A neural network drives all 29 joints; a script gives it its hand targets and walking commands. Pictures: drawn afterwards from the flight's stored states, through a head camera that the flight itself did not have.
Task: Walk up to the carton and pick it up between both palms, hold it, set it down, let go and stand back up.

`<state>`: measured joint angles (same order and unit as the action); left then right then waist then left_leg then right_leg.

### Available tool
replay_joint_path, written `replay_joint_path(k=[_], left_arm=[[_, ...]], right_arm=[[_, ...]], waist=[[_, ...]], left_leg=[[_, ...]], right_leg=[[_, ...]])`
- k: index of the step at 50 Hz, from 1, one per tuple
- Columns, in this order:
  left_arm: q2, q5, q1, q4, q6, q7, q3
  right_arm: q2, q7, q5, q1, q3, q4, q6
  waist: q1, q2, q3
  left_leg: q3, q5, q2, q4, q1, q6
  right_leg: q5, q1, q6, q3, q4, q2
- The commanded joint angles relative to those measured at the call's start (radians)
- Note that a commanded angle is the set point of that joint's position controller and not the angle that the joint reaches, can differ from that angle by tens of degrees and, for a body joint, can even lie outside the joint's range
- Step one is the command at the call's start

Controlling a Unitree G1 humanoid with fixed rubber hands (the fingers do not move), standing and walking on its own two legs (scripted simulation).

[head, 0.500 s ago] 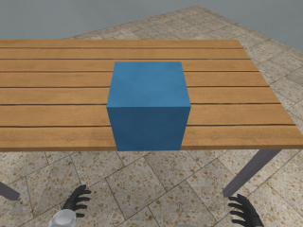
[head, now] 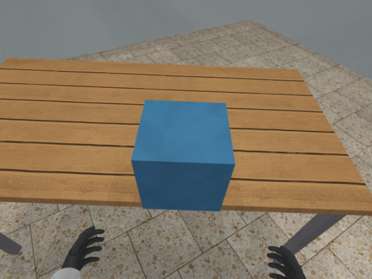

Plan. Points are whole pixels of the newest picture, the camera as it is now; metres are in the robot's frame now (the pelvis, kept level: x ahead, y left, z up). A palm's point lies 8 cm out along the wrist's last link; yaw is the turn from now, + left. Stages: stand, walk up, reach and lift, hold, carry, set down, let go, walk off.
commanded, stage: reach and lift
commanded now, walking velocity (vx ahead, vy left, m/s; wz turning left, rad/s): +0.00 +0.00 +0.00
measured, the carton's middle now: (183, 157) +0.41 +0.02 +0.01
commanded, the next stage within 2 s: none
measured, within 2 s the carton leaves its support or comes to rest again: neither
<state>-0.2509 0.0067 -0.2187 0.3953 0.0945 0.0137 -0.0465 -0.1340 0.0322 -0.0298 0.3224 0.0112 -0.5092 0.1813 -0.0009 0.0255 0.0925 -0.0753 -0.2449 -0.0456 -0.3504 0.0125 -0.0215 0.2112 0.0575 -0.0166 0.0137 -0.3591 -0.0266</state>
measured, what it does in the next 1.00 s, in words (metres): stands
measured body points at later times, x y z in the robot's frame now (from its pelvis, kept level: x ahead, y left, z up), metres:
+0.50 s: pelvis +0.00 +0.02 +0.00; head -0.02 +0.04 +0.45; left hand +0.17 +0.24 -0.02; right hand +0.17 -0.19 -0.01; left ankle -0.03 +0.13 -0.75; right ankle +0.00 -0.11 -0.75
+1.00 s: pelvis +0.00 +0.01 +0.00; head -0.02 +0.02 +0.45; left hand +0.22 +0.23 +0.03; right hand +0.23 -0.18 +0.03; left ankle -0.03 +0.13 -0.75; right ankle +0.00 -0.11 -0.75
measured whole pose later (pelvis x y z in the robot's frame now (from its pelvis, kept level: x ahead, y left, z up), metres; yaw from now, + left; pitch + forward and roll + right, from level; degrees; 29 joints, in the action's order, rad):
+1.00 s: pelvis +0.00 +0.01 +0.00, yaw +1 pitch -5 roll +0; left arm -0.19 0.14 -0.18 0.06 0.09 -0.07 0.01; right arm -0.12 0.07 -0.19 0.25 -0.01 -0.10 0.03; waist -0.05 0.03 0.04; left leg -0.06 -0.21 -0.03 -0.31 0.01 -0.01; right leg 0.18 0.04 -0.01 0.00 -0.31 -0.01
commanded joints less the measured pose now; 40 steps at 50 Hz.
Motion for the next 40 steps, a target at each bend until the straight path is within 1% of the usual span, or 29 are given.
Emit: replay_joint_path(k=[1,2,3,5,6,8,11,13,16,17,20,21,22,23,24,26,27,29,30,32,34,35,36,38,39,40], left_arm=[[-0.104,0.008,0.001,-0.150,-0.056,-0.010,-0.036],[-0.098,0.013,-0.010,-0.164,-0.066,-0.012,-0.031],[-0.097,0.017,-0.014,-0.175,-0.075,-0.015,-0.029],[-0.084,0.018,-0.040,-0.199,-0.090,-0.021,-0.018],[-0.081,0.021,-0.043,-0.216,-0.098,-0.022,-0.015],[-0.075,0.024,-0.059,-0.236,-0.108,-0.030,-0.006],[-0.056,0.044,-0.081,-0.275,-0.118,-0.038,0.016],[-0.052,0.050,-0.092,-0.306,-0.126,-0.045,0.025],[-0.040,0.059,-0.104,-0.335,-0.130,-0.058,0.037],[-0.041,0.061,-0.105,-0.348,-0.132,-0.061,0.038],[-0.023,0.070,-0.121,-0.373,-0.136,-0.072,0.050],[-0.016,0.073,-0.120,-0.377,-0.138,-0.074,0.052],[-0.014,0.079,-0.120,-0.386,-0.142,-0.075,0.059],[-0.013,0.079,-0.118,-0.385,-0.146,-0.076,0.054],[-0.010,0.083,-0.102,-0.403,-0.151,-0.080,0.062],[-0.001,0.087,-0.097,-0.408,-0.157,-0.086,0.065],[-0.001,0.087,-0.090,-0.420,-0.164,-0.089,0.068],[-0.001,0.097,-0.069,-0.397,-0.172,-0.090,0.070],[-0.003,0.101,-0.068,-0.402,-0.176,-0.090,0.068],[-0.004,0.106,-0.052,-0.402,-0.189,-0.090,0.066],[0.006,0.108,-0.041,-0.395,-0.200,-0.093,0.071],[-0.001,0.115,0.000,-0.410,-0.206,-0.096,0.067],[0.001,0.114,-0.002,-0.405,-0.210,-0.097,0.067],[0.006,0.116,0.023,-0.409,-0.209,-0.098,0.068],[0.005,0.120,0.047,-0.410,-0.201,-0.096,0.068],[0.007,0.120,0.036,-0.391,-0.189,-0.092,0.059]], right_arm=[[-0.092,-0.003,-0.027,0.023,0.015,0.133,0.040],[-0.094,-0.005,-0.030,0.029,0.019,0.146,0.047],[-0.093,-0.008,-0.035,0.032,0.018,0.160,0.050],[-0.096,-0.011,-0.046,0.053,0.018,0.170,0.052],[-0.097,-0.013,-0.055,0.052,0.016,0.182,0.055],[-0.106,-0.016,-0.058,0.060,0.022,0.195,0.051],[-0.113,-0.021,-0.067,0.070,0.028,0.243,0.045],[-0.110,-0.025,-0.081,0.076,0.027,0.269,0.040],[-0.114,-0.028,-0.093,0.087,0.030,0.306,0.026],[-0.111,-0.030,-0.099,0.082,0.028,0.333,0.024],[-0.110,-0.030,-0.100,0.090,0.035,0.370,0.014],[-0.107,-0.030,-0.103,0.090,0.031,0.382,0.011],[-0.101,-0.028,-0.105,0.089,0.032,0.398,0.011],[-0.098,-0.026,-0.103,0.088,0.032,0.407,0.009],[-0.092,-0.025,-0.108,0.083,0.036,0.415,0.007],[-0.086,-0.025,-0.117,0.074,0.033,0.426,0.004],[-0.092,-0.025,-0.114,0.070,0.037,0.441,0.006],[-0.079,-0.022,-0.110,0.046,0.036,0.448,0.001],[-0.080,-0.018,-0.109,0.046,0.038,0.459,0.001],[-0.070,-0.015,-0.109,0.024,0.029,0.473,0.003],[-0.062,-0.014,-0.115,0.014,0.026,0.468,0.004],[-0.070,-0.013,-0.116,-0.025,0.035,0.485,0.004],[-0.063,-0.011,-0.118,-0.021,0.027,0.488,0.003],[-0.058,-0.007,-0.124,-0.046,0.025,0.485,0.000],[-0.060,-0.003,-0.126,-0.069,0.027,0.494,-0.006],[-0.049,0.002,-0.131,-0.061,0.011,0.481,-0.018]], waist=[[-0.010,-0.040,-0.085],[-0.009,-0.033,-0.092],[-0.014,-0.038,-0.098],[-0.011,-0.057,-0.081],[-0.015,-0.060,-0.084],[-0.013,-0.065,-0.065],[-0.013,-0.058,-0.056],[-0.023,-0.069,-0.043],[-0.022,-0.071,-0.032],[-0.031,-0.069,-0.036],[-0.032,-0.068,-0.026],[-0.040,-0.069,-0.019],[-0.033,-0.061,-0.024],[-0.038,-0.056,-0.014],[-0.035,-0.066,-0.018],[-0.040,-0.071,-0.011],[-0.036,-0.070,-0.020],[-0.034,-0.044,-0.019],[-0.038,-0.039,-0.022],[-0.048,-0.042,-0.032],[-0.046,-0.048,-0.030],[-0.050,-0.052,-0.043],[-0.051,-0.045,-0.046],[-0.046,-0.048,-0.049],[-0.043,-0.041,-0.062],[-0.048,-0.025,-0.050]], left_leg=[[-0.017,0.320,0.054,0.034,-0.040,-0.021],[-0.014,0.327,0.055,0.036,-0.047,-0.023],[-0.014,0.325,0.054,0.041,-0.046,-0.022],[-0.006,0.349,0.052,0.044,-0.051,-0.028],[-0.005,0.358,0.052,0.043,-0.058,-0.030],[0.000,0.364,0.049,0.051,-0.056,-0.033],[0.011,0.359,0.044,0.060,-0.045,-0.038],[0.016,0.368,0.042,0.063,-0.041,-0.038],[0.023,0.372,0.037,0.071,-0.041,-0.041],[0.027,0.368,0.035,0.074,-0.032,-0.038],[0.033,0.344,0.031,0.084,-0.010,-0.038],[0.034,0.341,0.031,0.086,-0.005,-0.036],[0.033,0.328,0.030,0.087,-0.007,-0.033],[0.033,0.310,0.030,0.092,0.006,-0.032],[0.035,0.303,0.027,0.092,0.005,-0.032],[0.039,0.301,0.024,0.089,0.010,-0.030],[0.042,0.283,0.023,0.092,0.018,-0.030],[0.039,0.231,0.022,0.099,0.042,-0.020],[0.039,0.227,0.024,0.098,0.045,-0.017],[0.035,0.211,0.026,0.095,0.055,-0.013],[0.041,0.204,0.022,0.097,0.060,-0.011],[0.043,0.195,0.021,0.097,0.063,-0.010],[0.038,0.182,0.023,0.097,0.072,-0.008],[0.037,0.200,0.026,0.089,0.071,-0.008],[0.037,0.184,0.028,0.089,0.073,-0.006],[0.034,0.177,0.032,0.092,0.073,0.001]], right_leg=[[-0.300,0.004,0.015,0.007,0.093,0.013],[-0.298,0.005,0.014,0.003,0.098,0.009],[-0.287,0.000,0.011,0.005,0.103,0.008],[-0.276,0.003,0.002,0.007,0.112,0.008],[-0.274,0.006,0.000,0.006,0.116,0.007],[-0.253,0.009,-0.006,0.004,0.126,0.003],[-0.218,0.009,-0.016,0.003,0.137,-0.001],[-0.198,0.010,-0.020,0.003,0.140,-0.004],[-0.172,0.011,-0.028,0.003,0.152,-0.007],[-0.161,0.012,-0.029,0.006,0.153,-0.008],[-0.135,0.009,-0.035,0.009,0.151,-0.008],[-0.127,0.016,-0.034,0.010,0.153,-0.006],[-0.120,0.020,-0.036,0.011,0.153,-0.005],[-0.106,0.018,-0.034,0.012,0.155,-0.002],[-0.101,0.022,-0.036,0.013,0.153,-0.001],[-0.092,0.027,-0.038,0.015,0.151,0.000],[-0.082,0.024,-0.040,0.015,0.149,0.000],[-0.048,0.031,-0.035,0.019,0.147,0.005],[-0.050,0.028,-0.032,0.021,0.145,0.006],[-0.045,0.020,-0.031,0.027,0.137,0.009],[-0.035,0.020,-0.033,0.025,0.130,0.009],[-0.023,0.019,-0.033,0.026,0.128,0.010],[-0.023,0.010,-0.029,0.031,0.126,0.011],[-0.044,0.003,-0.030,0.035,0.118,0.013],[-0.033,-0.004,-0.029,0.038,0.119,0.015],[-0.034,-0.008,-0.023,0.040,0.121,0.018]])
